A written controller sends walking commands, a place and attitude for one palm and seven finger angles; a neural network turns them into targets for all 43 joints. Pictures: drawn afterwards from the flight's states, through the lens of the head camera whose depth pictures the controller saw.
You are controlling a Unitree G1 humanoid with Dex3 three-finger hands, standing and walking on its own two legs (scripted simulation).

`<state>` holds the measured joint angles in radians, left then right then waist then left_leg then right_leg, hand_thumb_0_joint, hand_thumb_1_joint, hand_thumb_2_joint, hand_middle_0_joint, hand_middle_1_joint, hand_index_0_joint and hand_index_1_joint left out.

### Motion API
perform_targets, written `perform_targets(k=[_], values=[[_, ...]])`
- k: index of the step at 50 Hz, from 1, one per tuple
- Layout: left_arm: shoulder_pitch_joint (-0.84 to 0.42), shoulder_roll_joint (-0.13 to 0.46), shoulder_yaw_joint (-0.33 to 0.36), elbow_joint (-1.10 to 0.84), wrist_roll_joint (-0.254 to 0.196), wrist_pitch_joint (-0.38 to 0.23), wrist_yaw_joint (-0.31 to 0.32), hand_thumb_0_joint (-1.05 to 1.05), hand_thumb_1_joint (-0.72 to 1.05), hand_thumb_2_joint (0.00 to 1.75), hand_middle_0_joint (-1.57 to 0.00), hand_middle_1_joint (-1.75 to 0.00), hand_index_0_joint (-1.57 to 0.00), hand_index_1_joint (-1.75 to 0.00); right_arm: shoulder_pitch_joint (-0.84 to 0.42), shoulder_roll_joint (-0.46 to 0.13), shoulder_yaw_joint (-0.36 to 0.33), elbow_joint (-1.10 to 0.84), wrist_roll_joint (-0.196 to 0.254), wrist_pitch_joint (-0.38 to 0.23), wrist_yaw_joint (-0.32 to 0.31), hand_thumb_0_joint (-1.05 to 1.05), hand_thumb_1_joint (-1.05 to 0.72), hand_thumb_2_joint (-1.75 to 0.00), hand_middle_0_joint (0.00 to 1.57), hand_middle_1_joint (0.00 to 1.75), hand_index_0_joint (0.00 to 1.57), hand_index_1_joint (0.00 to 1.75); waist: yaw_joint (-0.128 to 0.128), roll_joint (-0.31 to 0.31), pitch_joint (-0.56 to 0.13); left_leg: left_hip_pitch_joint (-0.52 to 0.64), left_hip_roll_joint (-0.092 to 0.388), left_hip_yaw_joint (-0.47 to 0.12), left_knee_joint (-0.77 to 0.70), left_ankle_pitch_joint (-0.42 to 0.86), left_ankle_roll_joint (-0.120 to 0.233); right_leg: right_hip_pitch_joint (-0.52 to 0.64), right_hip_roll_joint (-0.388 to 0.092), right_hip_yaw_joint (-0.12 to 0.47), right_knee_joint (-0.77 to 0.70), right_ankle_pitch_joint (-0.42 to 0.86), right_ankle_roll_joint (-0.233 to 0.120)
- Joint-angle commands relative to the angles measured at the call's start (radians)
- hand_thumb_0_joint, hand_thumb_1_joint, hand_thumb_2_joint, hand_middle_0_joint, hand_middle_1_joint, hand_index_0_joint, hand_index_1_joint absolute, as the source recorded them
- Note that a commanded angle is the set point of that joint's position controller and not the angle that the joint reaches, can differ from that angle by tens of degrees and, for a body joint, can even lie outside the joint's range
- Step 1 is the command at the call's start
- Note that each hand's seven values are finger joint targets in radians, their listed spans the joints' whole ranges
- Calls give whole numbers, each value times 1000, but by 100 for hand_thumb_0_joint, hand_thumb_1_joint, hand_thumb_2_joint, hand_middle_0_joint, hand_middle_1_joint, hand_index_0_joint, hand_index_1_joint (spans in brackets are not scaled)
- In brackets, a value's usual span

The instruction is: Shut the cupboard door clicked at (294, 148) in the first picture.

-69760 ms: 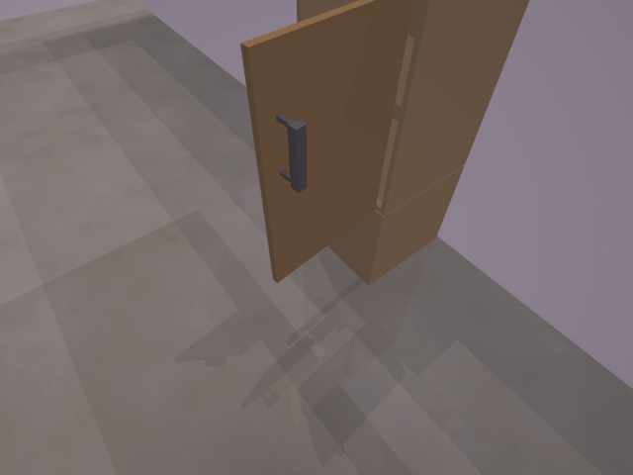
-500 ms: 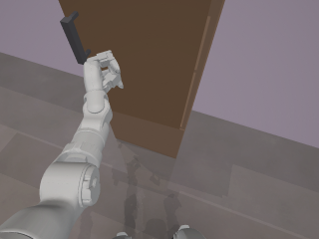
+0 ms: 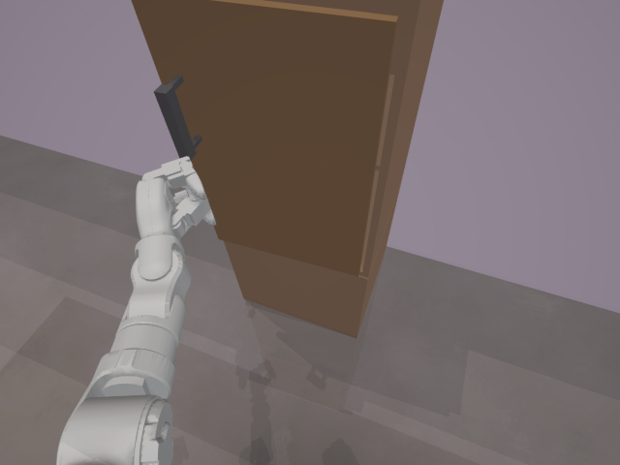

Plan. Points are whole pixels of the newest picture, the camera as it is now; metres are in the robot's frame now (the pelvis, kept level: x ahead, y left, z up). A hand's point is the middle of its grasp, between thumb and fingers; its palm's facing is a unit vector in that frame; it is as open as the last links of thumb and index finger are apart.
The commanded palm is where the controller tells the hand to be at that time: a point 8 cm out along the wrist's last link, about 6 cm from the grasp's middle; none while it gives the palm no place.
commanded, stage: draw the hand back to the body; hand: left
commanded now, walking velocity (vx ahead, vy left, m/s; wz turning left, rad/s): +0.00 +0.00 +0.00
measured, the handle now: (182, 118) +0.66 +0.20 +0.08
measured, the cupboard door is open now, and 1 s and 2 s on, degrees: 3 3 3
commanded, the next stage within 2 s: step back with the hand held close in 1.24 s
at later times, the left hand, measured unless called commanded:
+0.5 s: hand (81, 294) +0.28 +0.22 +0.15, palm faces +0.27 -0.93 -0.25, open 3.6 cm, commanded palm +0.23 +0.26 +0.17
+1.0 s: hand out of the picture +0.18 +0.30 +0.19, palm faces +0.54 -0.73 -0.42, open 7.0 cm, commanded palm +0.14 +0.32 +0.20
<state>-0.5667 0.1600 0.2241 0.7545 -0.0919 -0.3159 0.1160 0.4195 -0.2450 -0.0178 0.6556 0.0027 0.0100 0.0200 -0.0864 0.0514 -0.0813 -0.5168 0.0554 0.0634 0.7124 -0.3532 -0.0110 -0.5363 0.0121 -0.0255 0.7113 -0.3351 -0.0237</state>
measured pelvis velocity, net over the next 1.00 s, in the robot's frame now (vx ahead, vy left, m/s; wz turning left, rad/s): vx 0.01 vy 0.02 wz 0.06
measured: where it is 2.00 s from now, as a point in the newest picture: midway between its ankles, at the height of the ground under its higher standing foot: outside the picture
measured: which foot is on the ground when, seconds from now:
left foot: down 0.00-1.00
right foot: down 0.00-1.00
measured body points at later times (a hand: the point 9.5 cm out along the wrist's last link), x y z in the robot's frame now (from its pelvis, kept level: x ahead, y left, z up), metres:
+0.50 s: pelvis +0.00 +0.01 +0.03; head -0.01 -0.01 +0.48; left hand +0.26 +0.27 +0.16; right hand +0.22 -0.19 -0.05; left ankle +0.00 +0.13 -0.72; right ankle +0.01 -0.10 -0.72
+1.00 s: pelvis +0.01 +0.02 +0.03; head -0.01 -0.02 +0.48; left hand +0.14 +0.33 +0.21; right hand +0.21 -0.20 -0.06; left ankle +0.00 +0.13 -0.72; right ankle +0.01 -0.10 -0.72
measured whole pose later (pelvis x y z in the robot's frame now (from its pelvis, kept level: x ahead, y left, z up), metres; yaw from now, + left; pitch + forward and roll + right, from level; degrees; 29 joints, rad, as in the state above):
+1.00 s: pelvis +0.01 +0.02 +0.03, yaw +3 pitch -5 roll +0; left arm 0.47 0.34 0.36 -0.35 -0.06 -0.08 0.11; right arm 0.21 -0.24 0.01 0.64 0.01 -0.09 -0.07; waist 0.07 0.08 0.01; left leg -0.08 0.01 0.03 0.42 -0.25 0.01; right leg -0.07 -0.02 -0.07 0.40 -0.24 0.00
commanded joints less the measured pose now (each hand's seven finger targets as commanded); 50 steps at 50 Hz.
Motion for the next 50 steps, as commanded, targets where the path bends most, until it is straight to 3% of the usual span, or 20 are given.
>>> perform_targets(k=[1,5,8,9,10,11,13,16,19,24,31,33,42,43,44,47,50], values=[[-332,138,-46,-343,-24,-20,-49,0,90,90,-130,-150,-130,-150,-82,-119,-40,-128,22,-73,-34,0,-90,-90,20,30,20,30,31,-54,-271,158,-58,-6,-114,168,43,227,16,7,-145,290,18],[-209,168,-19,-451,-63,45,-86,0,90,90,-124,-144,-124,-144,-153,-118,-27,-153,37,-97,-51,0,-90,-90,20,30,20,30,69,-78,-247,193,-63,-10,-160,140,44,264,8,8,-188,219,16],[-117,153,-34,-537,-81,89,-109,0,90,90,-116,-135,-116,-135,-205,-111,-14,-174,48,-112,-59,0,-90,-90,20,30,20,30,85,-51,-199,224,-62,-14,-185,146,42,272,3,2,-202,213,14],[-54,209,-104,-620,5,83,-81,0,90,90,-113,-132,-113,-132,-225,-96,-18,-179,46,-91,-70,0,-90,-90,20,30,20,30,68,-74,-191,273,-62,-9,-232,158,44,307,-14,28,-243,200,17],[10,205,-86,-628,6,94,-66,0,90,90,-111,-129,-111,-129,-246,-95,-14,-190,47,-81,-79,0,-90,-90,20,30,20,30,74,-97,-146,277,-60,-12,-248,152,46,306,-13,22,-268,181,20],[40,184,-118,-669,11,102,-61,0,90,90,-108,-126,-108,-126,-266,-95,-7,-193,45,-75,-83,0,-90,-90,20,30,20,30,76,-74,-127,298,-57,-16,-269,152,44,321,-16,19,-279,173,17],[77,236,-78,-730,24,115,-48,0,90,90,-102,-120,-102,-120,-287,-94,1,-196,44,-68,-94,0,-90,-90,20,30,20,30,83,-75,-101,337,-57,-19,-296,168,47,337,-12,12,-310,183,17],[159,237,-66,-797,26,140,-41,0,90,90,-94,-111,-94,-111,-318,-81,11,-201,38,-60,-105,0,-90,-90,20,30,20,30,88,-59,-65,371,-52,-19,-331,173,44,375,-13,7,-342,176,16],[234,243,-58,-913,33,150,-34,0,90,90,-86,-102,-86,-102,-328,-75,20,-205,30,-68,-105,0,-90,-90,20,30,20,30,96,19,-73,425,-51,-27,-358,234,39,419,-12,-4,-353,235,8],[406,242,-40,-1044,31,175,-34,0,90,90,-72,-87,-72,-87,-345,-71,27,-213,18,-80,-100,0,-90,-90,20,30,20,30,108,6,-42,450,-48,-36,-378,291,32,452,-9,-16,-370,282,9],[615,292,57,-1201,35,184,-21,0,90,90,-53,-66,-53,-66,-355,-69,24,-213,6,-93,-95,0,-90,-90,20,30,20,30,128,23,-50,457,-48,-43,-372,357,24,487,-10,-24,-362,327,9],[691,327,111,-1230,33,185,-17,0,90,90,-47,-60,-47,-60,-356,-71,21,-212,3,-99,-96,0,-90,-90,20,30,20,30,138,2,-57,451,-47,-42,-367,379,26,499,-14,-23,-361,347,12],[956,391,262,-1329,25,175,1,0,90,90,-23,-33,-23,-33,-354,-71,3,-196,4,-134,-95,0,-90,-90,20,30,20,30,157,8,9,413,-38,-41,-354,395,24,478,-17,-27,-363,337,17],[966,400,278,-1344,25,170,3,0,90,90,-20,-30,-20,-30,-346,-70,2,-196,5,-137,-96,0,-90,-90,20,30,20,30,157,9,-3,412,-39,-40,-356,388,23,485,-21,-29,-355,329,18],[955,357,234,-1331,27,168,2,0,90,90,-20,-30,-20,-30,-349,-69,3,-190,4,-142,-96,0,-90,-90,20,30,20,30,146,3,24,406,-40,-37,-358,365,24,463,-21,-30,-357,309,19],[898,330,190,-1300,35,172,4,0,90,90,-20,-30,-20,-30,-347,-83,-3,-175,6,-155,-103,0,-90,-90,20,30,20,30,132,-7,90,402,-37,-42,-370,292,30,409,-19,-26,-387,230,21],[864,352,205,-1303,39,164,15,0,90,90,-20,-30,-20,-30,-344,-85,-3,-174,5,-164,-111,0,-90,-90,20,30,20,30,138,-16,59,409,-44,-47,-379,249,34,418,-21,-27,-380,186,21]])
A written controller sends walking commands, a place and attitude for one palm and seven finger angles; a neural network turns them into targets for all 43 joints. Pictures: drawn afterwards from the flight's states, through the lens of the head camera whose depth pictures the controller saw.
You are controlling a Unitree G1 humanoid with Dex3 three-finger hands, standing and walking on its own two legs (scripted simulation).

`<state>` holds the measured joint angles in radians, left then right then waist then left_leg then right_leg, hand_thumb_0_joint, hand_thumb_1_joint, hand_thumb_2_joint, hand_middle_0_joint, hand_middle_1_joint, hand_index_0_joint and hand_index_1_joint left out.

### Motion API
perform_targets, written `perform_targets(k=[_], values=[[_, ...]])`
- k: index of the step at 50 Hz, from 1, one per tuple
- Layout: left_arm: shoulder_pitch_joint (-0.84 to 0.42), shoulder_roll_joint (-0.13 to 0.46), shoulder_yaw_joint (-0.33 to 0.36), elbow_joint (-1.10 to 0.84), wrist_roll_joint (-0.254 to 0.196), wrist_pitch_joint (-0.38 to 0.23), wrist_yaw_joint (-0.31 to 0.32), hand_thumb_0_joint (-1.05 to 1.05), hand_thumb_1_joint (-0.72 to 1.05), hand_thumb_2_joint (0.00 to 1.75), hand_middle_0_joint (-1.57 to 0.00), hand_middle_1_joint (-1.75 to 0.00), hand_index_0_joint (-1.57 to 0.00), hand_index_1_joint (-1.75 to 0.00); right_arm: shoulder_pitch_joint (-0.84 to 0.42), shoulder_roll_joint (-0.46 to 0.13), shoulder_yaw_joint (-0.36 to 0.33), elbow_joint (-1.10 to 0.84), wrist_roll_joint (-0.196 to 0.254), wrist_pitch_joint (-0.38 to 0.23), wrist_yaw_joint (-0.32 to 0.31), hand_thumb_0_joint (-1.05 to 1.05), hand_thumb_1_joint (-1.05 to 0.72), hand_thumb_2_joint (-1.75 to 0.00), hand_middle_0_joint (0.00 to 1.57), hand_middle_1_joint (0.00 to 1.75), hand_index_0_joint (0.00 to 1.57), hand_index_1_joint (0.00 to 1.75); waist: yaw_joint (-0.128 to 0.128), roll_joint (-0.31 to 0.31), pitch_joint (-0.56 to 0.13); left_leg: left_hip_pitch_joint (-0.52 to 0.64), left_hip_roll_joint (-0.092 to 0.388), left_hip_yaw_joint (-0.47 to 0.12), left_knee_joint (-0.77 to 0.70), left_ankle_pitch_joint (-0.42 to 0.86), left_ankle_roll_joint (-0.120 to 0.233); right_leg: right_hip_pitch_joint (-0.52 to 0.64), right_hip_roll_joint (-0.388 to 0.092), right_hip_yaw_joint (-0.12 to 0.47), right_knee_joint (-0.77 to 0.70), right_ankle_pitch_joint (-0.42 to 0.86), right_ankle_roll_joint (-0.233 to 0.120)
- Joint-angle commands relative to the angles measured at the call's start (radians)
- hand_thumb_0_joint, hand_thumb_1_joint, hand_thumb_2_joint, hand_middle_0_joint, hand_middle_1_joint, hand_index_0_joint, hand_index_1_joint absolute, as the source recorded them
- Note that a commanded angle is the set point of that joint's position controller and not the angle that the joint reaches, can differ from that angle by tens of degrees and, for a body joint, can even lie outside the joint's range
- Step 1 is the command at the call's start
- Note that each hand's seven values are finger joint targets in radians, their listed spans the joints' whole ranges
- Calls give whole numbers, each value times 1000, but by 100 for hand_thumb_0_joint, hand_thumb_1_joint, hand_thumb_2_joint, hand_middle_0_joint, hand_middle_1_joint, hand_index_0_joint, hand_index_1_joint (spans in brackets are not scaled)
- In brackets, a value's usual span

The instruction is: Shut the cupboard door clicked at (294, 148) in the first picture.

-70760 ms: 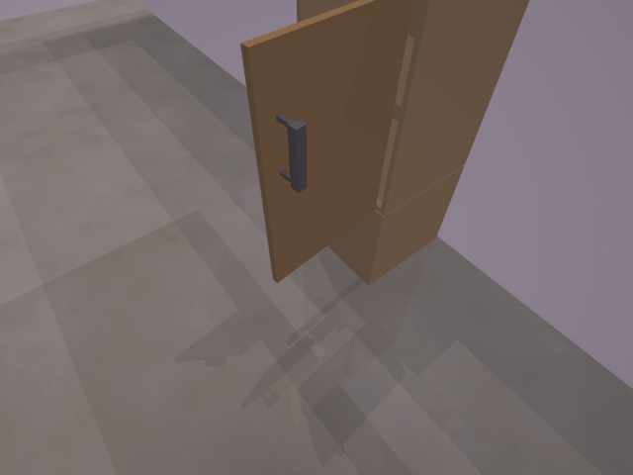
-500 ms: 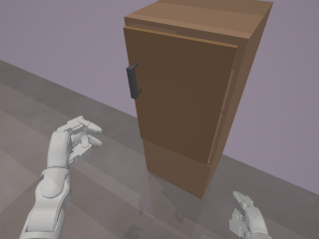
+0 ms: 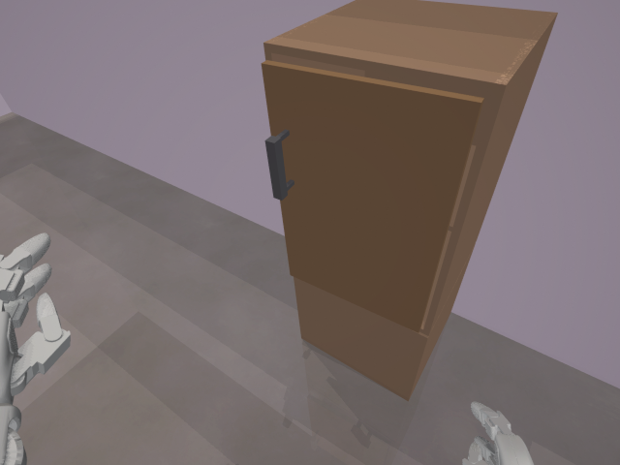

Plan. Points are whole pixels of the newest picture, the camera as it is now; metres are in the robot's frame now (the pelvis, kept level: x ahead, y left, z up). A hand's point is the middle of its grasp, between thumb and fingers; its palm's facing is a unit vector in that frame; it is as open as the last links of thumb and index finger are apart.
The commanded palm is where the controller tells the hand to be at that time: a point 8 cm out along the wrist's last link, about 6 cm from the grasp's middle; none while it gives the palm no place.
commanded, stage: draw the hand back to the body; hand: left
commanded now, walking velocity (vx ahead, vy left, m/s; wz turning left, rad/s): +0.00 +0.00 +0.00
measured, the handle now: (282, 164) +0.66 +0.15 +0.05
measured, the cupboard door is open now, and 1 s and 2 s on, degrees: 3 3 3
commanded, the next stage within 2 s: step back with the hand held close in 0.24 s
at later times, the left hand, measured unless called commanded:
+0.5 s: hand (80, 332) +0.19 +0.26 +0.16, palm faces +0.44 -0.79 -0.44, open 7.4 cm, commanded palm +0.13 +0.30 +0.17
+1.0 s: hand (21, 390) +0.13 +0.29 +0.15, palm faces +0.43 -0.77 -0.48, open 7.4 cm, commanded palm +0.07 +0.32 +0.17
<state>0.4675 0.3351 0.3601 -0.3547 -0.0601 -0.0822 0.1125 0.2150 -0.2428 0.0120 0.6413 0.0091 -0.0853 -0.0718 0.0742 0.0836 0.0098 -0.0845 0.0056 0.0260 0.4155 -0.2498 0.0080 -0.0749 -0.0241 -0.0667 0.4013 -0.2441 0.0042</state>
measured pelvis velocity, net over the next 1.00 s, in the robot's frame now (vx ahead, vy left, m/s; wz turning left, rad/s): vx -0.07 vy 0.02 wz -0.01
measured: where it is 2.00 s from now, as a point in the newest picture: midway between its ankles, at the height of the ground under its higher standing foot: outside the picture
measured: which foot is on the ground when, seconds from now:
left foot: down 0.00-1.00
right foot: down 0.00-1.00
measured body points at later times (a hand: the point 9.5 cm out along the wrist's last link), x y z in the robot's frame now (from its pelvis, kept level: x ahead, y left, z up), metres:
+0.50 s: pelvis -0.01 +0.00 +0.00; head -0.02 -0.03 +0.45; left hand +0.16 +0.30 +0.18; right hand +0.17 -0.23 -0.09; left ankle -0.01 +0.11 -0.74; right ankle -0.01 -0.12 -0.74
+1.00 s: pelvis -0.07 +0.02 -0.02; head -0.07 +0.03 +0.43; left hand +0.10 +0.32 +0.18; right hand +0.09 -0.22 -0.09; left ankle -0.01 +0.11 -0.74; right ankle -0.01 -0.12 -0.74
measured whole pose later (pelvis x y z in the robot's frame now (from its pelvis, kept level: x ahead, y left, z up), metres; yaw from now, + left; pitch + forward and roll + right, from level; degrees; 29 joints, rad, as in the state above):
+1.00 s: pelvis -0.07 +0.02 -0.02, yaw +0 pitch +0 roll -1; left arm 0.55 0.41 0.43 -0.47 -0.03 -0.21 0.15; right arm 0.23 -0.23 0.01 0.55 0.01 -0.03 -0.09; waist 0.00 0.01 0.00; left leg -0.38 0.00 0.04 0.61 -0.23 0.04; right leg -0.36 -0.03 -0.05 0.55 -0.19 0.02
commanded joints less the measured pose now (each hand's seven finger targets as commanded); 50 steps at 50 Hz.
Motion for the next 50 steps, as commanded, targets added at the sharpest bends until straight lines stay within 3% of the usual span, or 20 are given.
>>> perform_targets(k=[1,7,10,16,18,19,20,21,24,27,29,32,33,38,43,47,50], values=[[-162,176,69,-197,9,-71,21,0,90,90,-20,-30,-20,-30,-141,-85,-33,-159,-2,-71,-21,0,-90,-90,20,30,20,30,-20,-39,-43,-20,4,-10,-81,148,16,-33,15,15,-67,96,-9],[-131,220,120,-226,7,-79,24,0,90,90,-20,-30,-20,-30,-152,-77,-29,-155,-7,-82,-23,0,-90,-90,20,30,20,30,-4,-4,-58,-26,0,-5,-75,159,13,-2,13,25,-76,118,-13],[-127,192,103,-211,3,-79,19,0,90,90,-20,-30,-20,-30,-154,-69,-24,-158,-4,-80,-19,0,-90,-90,20,30,20,30,-9,11,-15,-39,4,-1,-82,140,7,-20,14,25,-82,95,-12],[-109,180,99,-189,-2,-76,11,0,90,90,-20,-30,-20,-30,-150,-69,-29,-160,-3,-76,-18,0,-90,-90,20,30,20,30,-11,-28,-17,-32,9,2,-81,141,11,-25,15,27,-88,94,-9],[-119,187,99,-204,-1,-78,10,0,90,90,-20,-30,-20,-30,-150,-72,-28,-161,-3,-78,-18,0,-90,-90,20,30,20,30,-11,-10,-29,-27,8,-1,-85,140,11,-15,12,30,-89,90,-10],[-200,285,190,-250,3,-110,20,0,90,90,-20,-30,-20,-30,-139,-105,-41,-193,3,-58,-13,0,-90,-90,20,30,20,30,-48,-20,8,-121,31,-13,-19,75,29,-104,-46,119,-131,116,-19],[-106,226,142,-180,2,-112,17,0,90,90,-20,-30,-20,-30,-127,-91,-42,-177,0,-45,-14,0,-90,-90,20,30,20,30,-54,-78,-8,-114,25,-17,22,60,29,-134,-83,136,-146,94,-28],[-72,211,123,-180,6,-117,16,0,90,90,-20,-30,-20,-30,-123,-90,-44,-179,-3,-35,-12,0,-90,-90,20,30,20,30,-55,-124,-24,-114,20,-16,51,63,26,-153,-102,148,-148,90,-36],[-27,221,133,-219,6,-133,26,0,90,90,-20,-30,-20,-30,-114,-94,-53,-186,1,-15,-13,0,-90,-90,20,30,20,30,-63,-74,-108,-115,29,-23,78,146,19,-127,-129,133,-72,207,-52],[19,264,179,-262,1,-135,39,0,90,90,-20,-30,-20,-30,-123,-109,-63,-204,-1,3,-25,0,-90,-90,20,30,20,30,-61,-14,-176,-97,60,-40,39,343,15,-84,-83,81,34,375,-24],[30,260,177,-287,-3,-131,41,0,90,90,-20,-30,-20,-30,-115,-108,-64,-223,4,20,-30,0,-90,-90,20,30,20,30,-62,-18,-208,-108,78,-48,37,451,11,-50,-62,67,92,444,-12],[47,287,205,-295,-5,-125,45,0,90,90,-20,-30,-20,-30,-118,-114,-68,-238,2,35,-36,0,-90,-90,20,30,20,30,-57,-7,-215,-139,92,-56,28,478,10,-48,-46,65,130,449,-5],[59,267,191,-298,-5,-126,45,0,90,90,-20,-30,-20,-30,-108,-110,-65,-243,5,39,-35,0,-90,-90,20,30,20,30,-61,-6,-212,-165,99,-64,20,474,9,-37,-44,62,146,434,-5],[85,264,198,-284,-2,-133,51,0,90,90,-20,-30,-20,-30,-100,-112,-66,-250,7,44,-36,0,-90,-90,20,30,20,30,-63,-31,-163,-318,111,-85,-25,202,31,-26,-39,81,147,291,2],[66,266,203,-296,12,-163,59,0,90,90,-20,-30,-20,-30,-88,-114,-62,-249,8,27,-34,0,-90,-90,20,30,20,30,-74,-34,-105,-486,97,-100,-52,-171,54,-22,-43,115,112,104,0],[26,286,221,-325,28,-192,68,0,90,90,-20,-30,-20,-30,-86,-130,-64,-244,2,-1,-38,0,-90,-90,20,30,20,30,-75,24,-82,-588,113,-138,-97,-327,73,9,-10,107,142,26,8],[3,255,204,-325,37,-209,71,0,90,90,-20,-30,-20,-30,-70,-127,-61,-236,0,-23,-40,0,-90,-90,20,30,20,30,-75,72,-78,-676,143,-160,-138,-399,88,71,19,87,229,41,16]])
